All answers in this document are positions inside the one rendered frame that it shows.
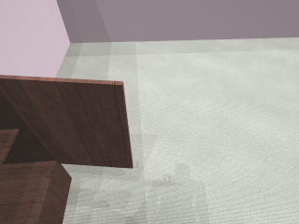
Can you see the cupboard door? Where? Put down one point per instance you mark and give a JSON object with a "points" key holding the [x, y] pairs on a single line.
{"points": [[78, 121]]}

